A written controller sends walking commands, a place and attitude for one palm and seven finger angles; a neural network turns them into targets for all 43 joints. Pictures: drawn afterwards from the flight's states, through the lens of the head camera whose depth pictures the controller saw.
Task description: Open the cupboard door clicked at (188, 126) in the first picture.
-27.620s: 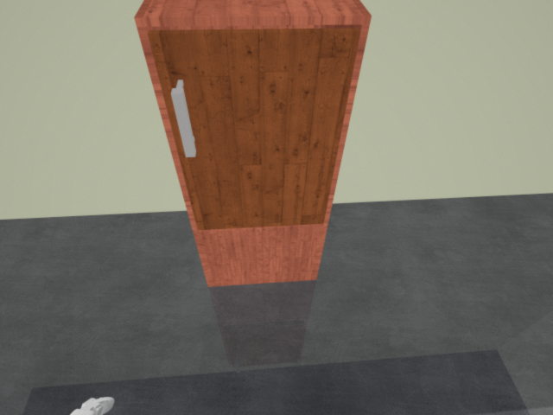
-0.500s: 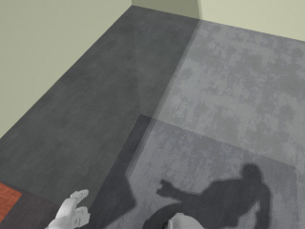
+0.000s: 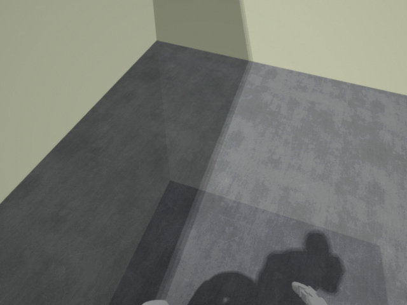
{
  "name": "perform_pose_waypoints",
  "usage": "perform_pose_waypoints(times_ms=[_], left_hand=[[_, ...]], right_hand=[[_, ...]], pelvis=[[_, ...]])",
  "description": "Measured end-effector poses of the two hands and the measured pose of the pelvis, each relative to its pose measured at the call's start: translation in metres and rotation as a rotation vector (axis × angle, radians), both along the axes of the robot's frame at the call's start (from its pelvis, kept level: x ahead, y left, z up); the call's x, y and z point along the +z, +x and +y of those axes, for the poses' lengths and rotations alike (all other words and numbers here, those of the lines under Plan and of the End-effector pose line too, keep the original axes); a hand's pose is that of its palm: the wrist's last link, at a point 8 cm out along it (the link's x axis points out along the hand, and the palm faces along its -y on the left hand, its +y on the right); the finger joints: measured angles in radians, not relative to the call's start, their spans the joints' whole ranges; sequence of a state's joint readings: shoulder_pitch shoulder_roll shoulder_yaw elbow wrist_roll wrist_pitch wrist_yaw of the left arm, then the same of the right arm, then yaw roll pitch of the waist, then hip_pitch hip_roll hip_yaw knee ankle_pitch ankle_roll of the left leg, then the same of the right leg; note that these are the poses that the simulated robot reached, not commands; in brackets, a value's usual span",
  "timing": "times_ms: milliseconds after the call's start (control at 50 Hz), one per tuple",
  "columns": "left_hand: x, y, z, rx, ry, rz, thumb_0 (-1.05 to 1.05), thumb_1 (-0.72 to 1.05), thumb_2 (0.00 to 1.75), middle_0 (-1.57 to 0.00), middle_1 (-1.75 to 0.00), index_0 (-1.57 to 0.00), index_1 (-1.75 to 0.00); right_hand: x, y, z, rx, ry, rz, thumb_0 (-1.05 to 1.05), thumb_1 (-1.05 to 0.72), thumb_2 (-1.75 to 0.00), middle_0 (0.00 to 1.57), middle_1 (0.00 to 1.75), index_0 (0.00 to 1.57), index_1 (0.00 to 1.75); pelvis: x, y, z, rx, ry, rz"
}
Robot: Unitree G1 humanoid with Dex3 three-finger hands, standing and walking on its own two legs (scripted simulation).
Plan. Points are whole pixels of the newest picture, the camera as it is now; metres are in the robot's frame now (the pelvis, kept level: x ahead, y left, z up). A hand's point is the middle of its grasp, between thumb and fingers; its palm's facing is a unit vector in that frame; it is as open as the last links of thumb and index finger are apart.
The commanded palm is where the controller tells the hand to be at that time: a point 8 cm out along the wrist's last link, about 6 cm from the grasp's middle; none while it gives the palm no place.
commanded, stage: walk to a spot facing it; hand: left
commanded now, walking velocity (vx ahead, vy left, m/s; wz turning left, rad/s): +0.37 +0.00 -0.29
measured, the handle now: out of the picture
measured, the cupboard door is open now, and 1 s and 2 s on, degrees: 45 45 45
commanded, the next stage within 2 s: turn to face it in 0.50 s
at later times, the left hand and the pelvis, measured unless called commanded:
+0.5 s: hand (174, 222) +0.33 +0.11 -0.15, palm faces -0.11 -0.97 -0.21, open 7.3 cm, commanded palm none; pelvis +0.23 -0.07 +0.01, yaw -6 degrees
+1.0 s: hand (174, 181) +0.46 +0.13 -0.16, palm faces +0.11 -0.98 -0.18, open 7.3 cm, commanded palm none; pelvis +0.39 -0.06 +0.01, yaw +4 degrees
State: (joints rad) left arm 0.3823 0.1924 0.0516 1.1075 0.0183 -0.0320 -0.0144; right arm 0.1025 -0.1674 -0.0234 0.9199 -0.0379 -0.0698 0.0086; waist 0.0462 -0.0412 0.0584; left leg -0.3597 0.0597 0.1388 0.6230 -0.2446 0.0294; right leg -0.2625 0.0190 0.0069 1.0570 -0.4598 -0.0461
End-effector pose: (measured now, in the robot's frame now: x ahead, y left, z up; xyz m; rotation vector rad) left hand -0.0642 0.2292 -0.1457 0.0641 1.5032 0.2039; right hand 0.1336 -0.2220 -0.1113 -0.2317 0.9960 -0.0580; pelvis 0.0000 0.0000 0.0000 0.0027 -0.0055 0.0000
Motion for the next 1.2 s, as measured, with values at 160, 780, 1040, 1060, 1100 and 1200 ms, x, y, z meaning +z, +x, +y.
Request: perform_pose_waypoints(times_ms=[160,780,1040,1060,1100,1200], left_hand=[[0.022,0.166,0.005,-0.111,0.005,-0.201,0.01,0.92,0.90,-0.20,-0.30,-0.20,-0.30],[-0.012,0.405,-0.062,-0.096,-0.028,-0.064,0.01,0.92,0.90,-0.20,-0.30,-0.20,-0.30],[0.021,0.525,-0.051,-0.030,0.066,-0.303,0.01,0.91,0.90,-0.20,-0.30,-0.20,-0.30],[0.024,0.531,-0.053,-0.028,0.077,-0.317,0.01,0.91,0.90,-0.20,-0.30,-0.20,-0.30],[0.029,0.541,-0.056,-0.023,0.101,-0.343,0.01,0.91,0.90,-0.20,-0.30,-0.20,-0.30],[0.034,0.540,-0.070,0.016,0.167,-0.377,0.00,0.91,0.90,-0.20,-0.30,-0.20,-0.30]], right_hand=[[-0.001,-0.054,-0.018,-0.162,-0.021,0.276,-0.01,-0.94,-0.90,0.20,0.29,0.20,0.30],[-0.012,0.295,-0.069,-0.148,-0.013,0.142,0.00,-0.92,-0.90,0.20,0.29,0.19,0.29],[-0.008,0.332,-0.082,-0.058,-0.035,0.259,0.00,-0.92,-0.90,0.20,0.29,0.20,0.30],[-0.009,0.335,-0.087,-0.054,-0.033,0.264,0.00,-0.92,-0.90,0.20,0.30,0.20,0.30],[-0.012,0.340,-0.098,-0.047,-0.029,0.273,0.00,-0.91,-0.90,0.21,0.30,0.20,0.30],[-0.023,0.366,-0.130,-0.014,-0.028,0.285,0.00,-0.91,-0.90,0.20,0.30,0.20,0.30]], pelvis=[[0.019,0.066,-0.001,-0.034,-0.001,0.004],[-0.003,0.360,-0.053,-0.044,-0.032,-0.006],[0.012,0.395,-0.070,0.087,-0.033,0.015],[0.012,0.397,-0.074,0.099,-0.034,0.017],[0.011,0.402,-0.084,0.123,-0.035,0.020],[0.003,0.413,-0.110,0.188,-0.005,0.024]])
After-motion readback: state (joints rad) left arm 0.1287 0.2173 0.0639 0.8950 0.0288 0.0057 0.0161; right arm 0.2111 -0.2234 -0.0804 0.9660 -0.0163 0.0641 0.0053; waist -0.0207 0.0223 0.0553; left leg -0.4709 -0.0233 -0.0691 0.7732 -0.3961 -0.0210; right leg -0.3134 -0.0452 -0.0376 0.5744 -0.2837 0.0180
